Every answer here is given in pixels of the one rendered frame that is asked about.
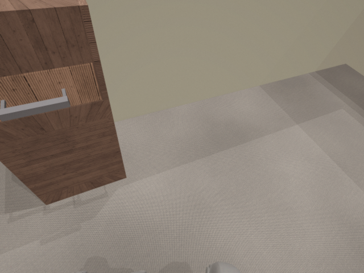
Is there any cabinet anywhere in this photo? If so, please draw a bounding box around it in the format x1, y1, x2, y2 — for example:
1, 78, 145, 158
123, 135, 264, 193
0, 0, 127, 205

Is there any robot right thigh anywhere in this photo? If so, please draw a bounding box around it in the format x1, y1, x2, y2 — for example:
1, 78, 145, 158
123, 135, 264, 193
205, 262, 241, 273

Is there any handle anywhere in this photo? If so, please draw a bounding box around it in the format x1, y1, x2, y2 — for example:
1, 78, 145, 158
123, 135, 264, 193
0, 88, 70, 122

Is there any drawer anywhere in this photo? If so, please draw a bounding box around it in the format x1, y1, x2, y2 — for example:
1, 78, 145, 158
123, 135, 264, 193
0, 63, 102, 122

